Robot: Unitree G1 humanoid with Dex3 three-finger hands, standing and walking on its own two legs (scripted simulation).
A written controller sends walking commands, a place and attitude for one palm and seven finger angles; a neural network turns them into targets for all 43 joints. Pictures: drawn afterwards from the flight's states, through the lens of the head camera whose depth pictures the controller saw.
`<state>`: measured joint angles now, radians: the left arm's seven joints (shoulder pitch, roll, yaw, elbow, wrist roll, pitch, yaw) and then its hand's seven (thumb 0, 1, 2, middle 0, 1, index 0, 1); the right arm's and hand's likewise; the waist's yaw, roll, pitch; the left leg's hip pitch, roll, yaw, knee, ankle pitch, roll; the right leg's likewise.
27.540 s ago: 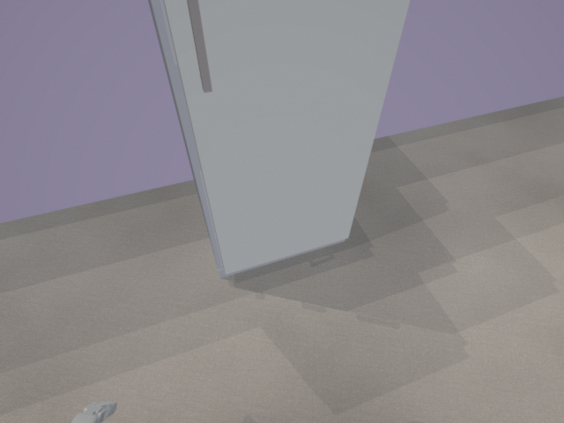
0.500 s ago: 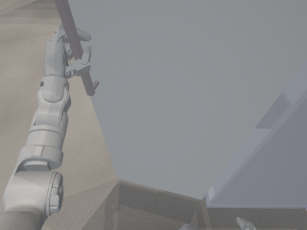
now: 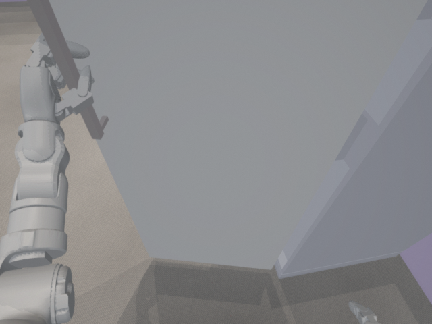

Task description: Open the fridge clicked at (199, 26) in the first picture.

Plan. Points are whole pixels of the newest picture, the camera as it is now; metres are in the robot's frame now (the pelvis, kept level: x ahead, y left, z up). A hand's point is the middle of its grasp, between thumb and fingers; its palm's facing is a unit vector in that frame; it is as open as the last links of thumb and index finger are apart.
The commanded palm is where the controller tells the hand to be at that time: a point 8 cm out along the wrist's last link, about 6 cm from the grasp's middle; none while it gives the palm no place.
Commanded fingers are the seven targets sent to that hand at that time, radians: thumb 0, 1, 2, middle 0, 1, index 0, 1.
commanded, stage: stop walking and hold the door back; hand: left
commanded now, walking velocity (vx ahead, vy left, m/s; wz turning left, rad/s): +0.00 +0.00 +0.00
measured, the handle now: (75, 65) +0.45 +0.23 +0.25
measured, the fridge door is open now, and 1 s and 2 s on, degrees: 74 76 73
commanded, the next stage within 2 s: loosen the grip on the handle in 0.54 s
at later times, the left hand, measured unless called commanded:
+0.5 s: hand (82, 98) +0.41 +0.21 +0.22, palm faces +0.26 -0.94 -0.22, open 5.7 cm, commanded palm +0.37 +0.26 +0.21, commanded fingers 0.00 0.90 0.90 -0.45 -1.40 -0.45 -1.40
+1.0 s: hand (75, 99) +0.40 +0.22 +0.22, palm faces +0.33 -0.92 -0.23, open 12.3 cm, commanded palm +0.37 +0.26 +0.22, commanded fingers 0.00 -0.55 0.20 -0.33 -1.25 -0.33 -1.25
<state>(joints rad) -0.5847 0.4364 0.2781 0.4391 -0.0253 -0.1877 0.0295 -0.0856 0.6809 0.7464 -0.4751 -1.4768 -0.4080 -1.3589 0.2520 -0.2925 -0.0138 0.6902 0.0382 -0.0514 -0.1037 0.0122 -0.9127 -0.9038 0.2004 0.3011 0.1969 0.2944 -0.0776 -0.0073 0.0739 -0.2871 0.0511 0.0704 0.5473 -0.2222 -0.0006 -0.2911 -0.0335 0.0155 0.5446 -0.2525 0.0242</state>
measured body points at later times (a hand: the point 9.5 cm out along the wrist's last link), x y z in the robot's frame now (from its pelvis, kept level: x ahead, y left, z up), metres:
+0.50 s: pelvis +0.02 +0.00 +0.01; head +0.03 +0.00 +0.46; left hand +0.39 +0.26 +0.23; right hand +0.19 -0.23 -0.09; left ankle +0.05 +0.12 -0.73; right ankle +0.05 -0.15 -0.73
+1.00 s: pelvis +0.01 -0.03 +0.00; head +0.01 -0.04 +0.45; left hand +0.38 +0.27 +0.23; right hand +0.11 -0.29 -0.11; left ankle +0.05 +0.12 -0.73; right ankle +0.05 -0.15 -0.73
